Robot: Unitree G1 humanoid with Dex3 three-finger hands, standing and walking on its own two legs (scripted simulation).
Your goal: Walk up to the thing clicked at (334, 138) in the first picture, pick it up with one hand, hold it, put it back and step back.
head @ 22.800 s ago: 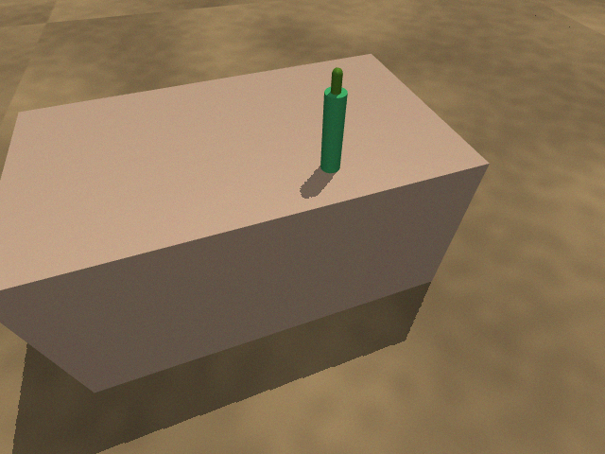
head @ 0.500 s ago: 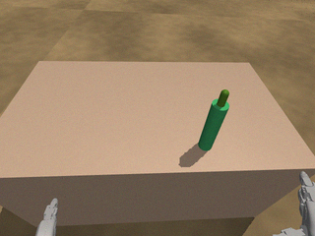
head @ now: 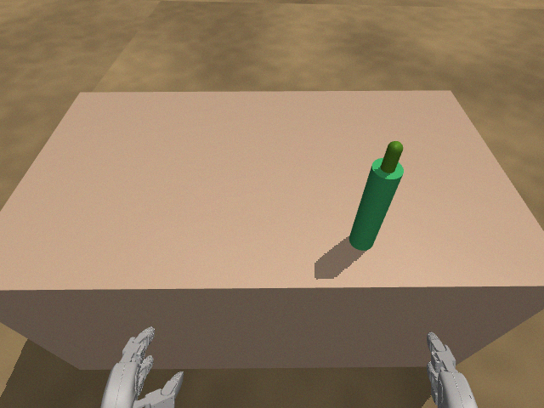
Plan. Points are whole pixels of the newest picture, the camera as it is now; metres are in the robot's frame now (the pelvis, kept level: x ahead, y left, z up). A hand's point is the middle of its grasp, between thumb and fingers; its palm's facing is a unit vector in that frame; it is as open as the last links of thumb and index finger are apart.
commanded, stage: home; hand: right
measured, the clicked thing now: (376, 199) +0.49 -0.18 +0.00
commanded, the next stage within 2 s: none
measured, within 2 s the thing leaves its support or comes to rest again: neither
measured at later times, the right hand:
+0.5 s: hand out of the picture +0.16 -0.20 -0.10, palm faces -0.05 +0.94 -0.34, open 17.4 cm
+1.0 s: hand out of the picture +0.05 -0.25 -0.12, palm faces -0.04 +0.93 -0.37, open 17.4 cm
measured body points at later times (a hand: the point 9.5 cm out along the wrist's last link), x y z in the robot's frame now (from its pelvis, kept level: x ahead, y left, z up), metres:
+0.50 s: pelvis +0.01 +0.00 -0.01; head +0.03 +0.01 +0.44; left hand +0.15 +0.26 -0.11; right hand +0.16 -0.24 -0.08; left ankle +0.03 +0.13 -0.71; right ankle +0.02 -0.13 -0.71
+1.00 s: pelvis -0.01 +0.01 +0.03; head -0.02 +0.02 +0.48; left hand +0.06 +0.30 -0.11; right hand +0.06 -0.29 -0.09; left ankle +0.03 +0.13 -0.71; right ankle +0.02 -0.13 -0.71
